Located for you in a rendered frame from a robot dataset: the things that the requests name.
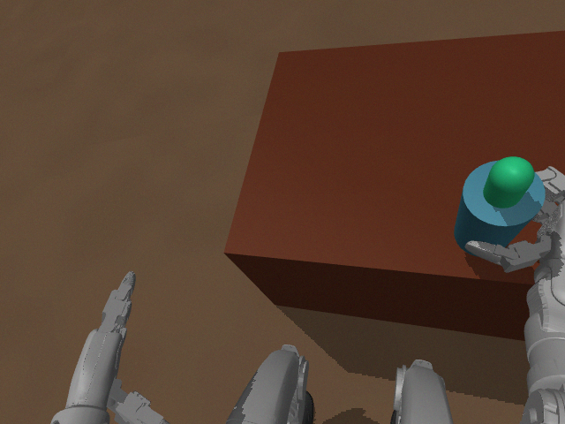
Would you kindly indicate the left robot arm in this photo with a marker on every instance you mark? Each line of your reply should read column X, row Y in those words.
column 81, row 414

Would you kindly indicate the right robot arm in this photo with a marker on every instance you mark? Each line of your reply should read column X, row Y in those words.
column 544, row 334

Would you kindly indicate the bottle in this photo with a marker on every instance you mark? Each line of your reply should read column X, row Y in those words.
column 499, row 198

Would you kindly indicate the right robot hand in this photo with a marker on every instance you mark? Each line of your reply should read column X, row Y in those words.
column 550, row 236

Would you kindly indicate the left robot hand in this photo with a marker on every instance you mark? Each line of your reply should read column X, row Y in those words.
column 94, row 381

